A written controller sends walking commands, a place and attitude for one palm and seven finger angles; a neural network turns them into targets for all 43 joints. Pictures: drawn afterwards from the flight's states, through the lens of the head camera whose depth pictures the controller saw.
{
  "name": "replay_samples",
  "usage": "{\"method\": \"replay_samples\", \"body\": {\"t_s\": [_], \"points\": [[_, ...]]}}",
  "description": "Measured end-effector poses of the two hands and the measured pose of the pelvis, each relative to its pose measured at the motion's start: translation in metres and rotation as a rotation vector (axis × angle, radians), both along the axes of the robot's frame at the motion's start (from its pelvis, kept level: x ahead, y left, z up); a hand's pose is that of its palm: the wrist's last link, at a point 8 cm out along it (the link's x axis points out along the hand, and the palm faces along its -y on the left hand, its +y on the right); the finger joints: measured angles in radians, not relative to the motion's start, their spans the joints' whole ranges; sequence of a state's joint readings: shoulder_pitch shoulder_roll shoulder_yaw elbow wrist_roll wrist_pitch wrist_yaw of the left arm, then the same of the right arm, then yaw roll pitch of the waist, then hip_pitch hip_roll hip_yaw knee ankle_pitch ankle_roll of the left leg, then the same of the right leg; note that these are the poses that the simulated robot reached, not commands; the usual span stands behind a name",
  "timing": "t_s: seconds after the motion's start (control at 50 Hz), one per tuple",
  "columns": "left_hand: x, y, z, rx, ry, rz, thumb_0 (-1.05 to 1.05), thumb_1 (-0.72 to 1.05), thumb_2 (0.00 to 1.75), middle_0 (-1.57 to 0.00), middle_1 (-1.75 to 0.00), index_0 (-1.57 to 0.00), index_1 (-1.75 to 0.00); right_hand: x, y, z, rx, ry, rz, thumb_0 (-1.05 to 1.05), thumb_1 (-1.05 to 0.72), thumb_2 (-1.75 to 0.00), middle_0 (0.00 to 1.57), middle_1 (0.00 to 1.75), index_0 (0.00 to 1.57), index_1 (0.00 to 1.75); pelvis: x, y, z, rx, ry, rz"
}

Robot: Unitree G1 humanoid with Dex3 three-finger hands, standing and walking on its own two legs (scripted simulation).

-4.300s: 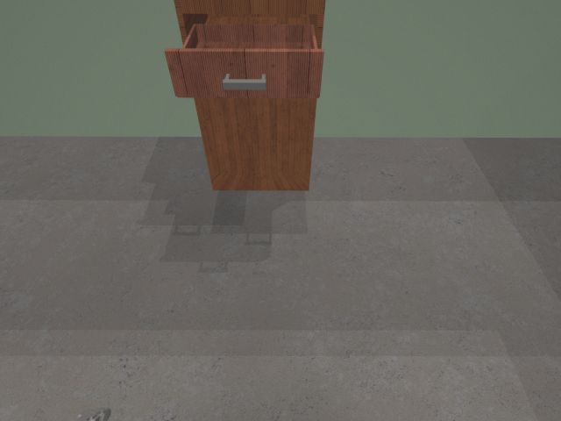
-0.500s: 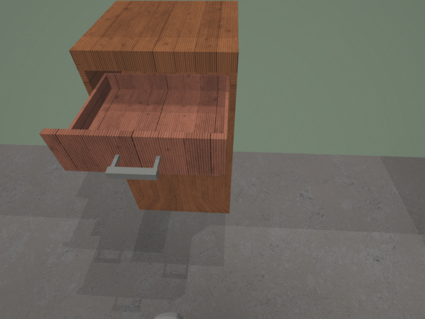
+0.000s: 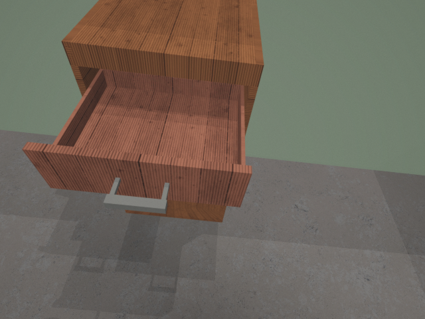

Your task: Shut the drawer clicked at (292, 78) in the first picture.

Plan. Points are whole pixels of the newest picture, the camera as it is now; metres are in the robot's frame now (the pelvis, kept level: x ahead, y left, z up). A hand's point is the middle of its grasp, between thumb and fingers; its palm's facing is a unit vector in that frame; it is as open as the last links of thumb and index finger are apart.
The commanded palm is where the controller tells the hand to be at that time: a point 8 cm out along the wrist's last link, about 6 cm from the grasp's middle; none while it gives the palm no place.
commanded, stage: come to a stop and stand still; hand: left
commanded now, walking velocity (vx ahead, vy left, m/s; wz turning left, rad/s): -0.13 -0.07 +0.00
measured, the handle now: (139, 194) +0.34 +0.19 -0.01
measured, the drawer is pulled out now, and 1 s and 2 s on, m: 0.29 0.29 0.29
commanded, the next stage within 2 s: look again from close up in 0.88 s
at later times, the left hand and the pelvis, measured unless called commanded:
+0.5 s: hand out of the picture +0.02 +0.10 -0.17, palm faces +0.04 -0.97 -0.24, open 7.2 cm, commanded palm none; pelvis -0.03 -0.09 +0.00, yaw +0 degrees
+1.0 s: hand out of the picture -0.09 +0.06 -0.18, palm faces +0.09 -0.98 -0.15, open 7.4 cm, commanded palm none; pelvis -0.05 -0.09 +0.00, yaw +0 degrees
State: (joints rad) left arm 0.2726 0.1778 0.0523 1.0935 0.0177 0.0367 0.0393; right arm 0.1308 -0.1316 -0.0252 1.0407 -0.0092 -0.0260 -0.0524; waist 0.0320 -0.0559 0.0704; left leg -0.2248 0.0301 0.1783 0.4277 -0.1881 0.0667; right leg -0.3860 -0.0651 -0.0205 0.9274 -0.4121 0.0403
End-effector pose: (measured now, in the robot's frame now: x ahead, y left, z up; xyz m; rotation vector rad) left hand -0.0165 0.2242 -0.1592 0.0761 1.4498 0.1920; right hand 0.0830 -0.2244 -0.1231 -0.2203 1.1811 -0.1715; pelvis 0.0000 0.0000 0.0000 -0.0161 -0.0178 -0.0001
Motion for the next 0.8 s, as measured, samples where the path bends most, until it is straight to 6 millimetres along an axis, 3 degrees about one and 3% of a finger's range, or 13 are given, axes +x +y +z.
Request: {"method": "replay_samples", "body": {"t_s": [0.14,0.22,0.28,0.4,0.58,0.8], "points": [[0.051,0.003,0.011,0.068,-0.118,-0.044,0.0,0.91,0.9,-0.2,-0.3,-0.19,-0.3,-0.037,-0.027,-0.007,0.004,0.087,-0.044,-0.01,-0.93,-0.9,0.2,0.3,0.21,0.3,-0.006,-0.019,0.0,0.001,0.006,-0.001],[0.065,-0.013,0.019,0.099,-0.17,-0.079,0.0,0.91,0.9,-0.2,-0.3,-0.19,-0.3,-0.062,-0.046,-0.021,0.042,0.123,-0.072,0.0,-0.92,-0.9,0.2,0.3,0.2,0.3,-0.014,-0.037,-0.004,0.015,0.006,-0.003],[0.065,-0.031,0.021,0.126,-0.203,-0.103,0.0,0.91,0.9,-0.2,-0.3,-0.19,-0.3,-0.081,-0.061,-0.037,0.083,0.147,-0.096,0.0,-0.91,-0.9,0.2,0.3,0.2,0.3,-0.02,-0.055,-0.012,0.039,0.006,-0.008],[0.046,-0.069,0.032,0.106,-0.183,-0.11,0.0,0.92,0.9,-0.2,-0.3,-0.2,-0.3,-0.11,-0.076,-0.039,0.126,0.203,-0.118,0.01,-0.91,-0.9,0.19,0.3,0.2,0.3,-0.026,-0.075,-0.003,0.039,-0.003,-0.007],[0.015,-0.087,0.017,0.069,-0.157,-0.047,0.0,0.95,0.9,-0.21,-0.3,-0.2,-0.3,-0.138,-0.08,-0.036,0.106,0.251,-0.082,0.01,-0.91,-0.9,0.19,0.3,0.2,0.3,-0.039,-0.092,-0.005,0.014,-0.015,0.013],[-0.051,-0.104,0.014,0.02,-0.028,-0.011,0.0,0.93,0.9,-0.2,-0.3,-0.2,-0.3,-0.154,-0.08,-0.028,0.109,0.261,-0.057,0.0,-0.91,-0.9,0.19,0.3,0.2,0.3,-0.052,-0.096,0.001,0.019,-0.014,0.009]]}}
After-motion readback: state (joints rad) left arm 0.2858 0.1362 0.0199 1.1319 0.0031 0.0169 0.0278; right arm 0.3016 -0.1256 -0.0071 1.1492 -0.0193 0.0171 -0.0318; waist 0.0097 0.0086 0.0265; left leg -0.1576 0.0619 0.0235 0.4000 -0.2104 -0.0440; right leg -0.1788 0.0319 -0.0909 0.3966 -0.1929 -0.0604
